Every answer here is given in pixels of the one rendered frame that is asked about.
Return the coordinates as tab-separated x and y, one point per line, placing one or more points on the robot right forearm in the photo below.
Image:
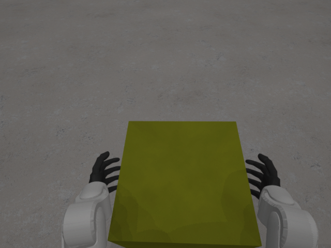
288	226

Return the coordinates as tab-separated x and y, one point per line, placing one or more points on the robot left forearm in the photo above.
84	221

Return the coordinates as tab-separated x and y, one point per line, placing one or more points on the robot right hand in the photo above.
269	176

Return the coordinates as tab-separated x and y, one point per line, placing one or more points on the robot left hand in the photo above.
99	173

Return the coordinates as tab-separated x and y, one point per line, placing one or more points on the carton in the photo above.
183	184

